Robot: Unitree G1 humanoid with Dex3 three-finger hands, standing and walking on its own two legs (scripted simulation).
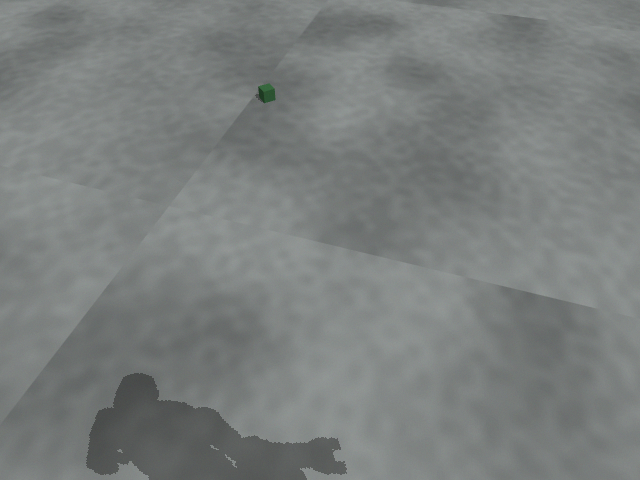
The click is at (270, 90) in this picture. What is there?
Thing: cube
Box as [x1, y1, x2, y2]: [258, 83, 274, 102]
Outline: 268,83 258,86 259,97 264,102 274,99 274,89
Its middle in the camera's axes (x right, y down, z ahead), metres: -0.30 -0.85 +2.31
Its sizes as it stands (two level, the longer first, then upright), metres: 0.070 0.070 0.070
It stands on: the floor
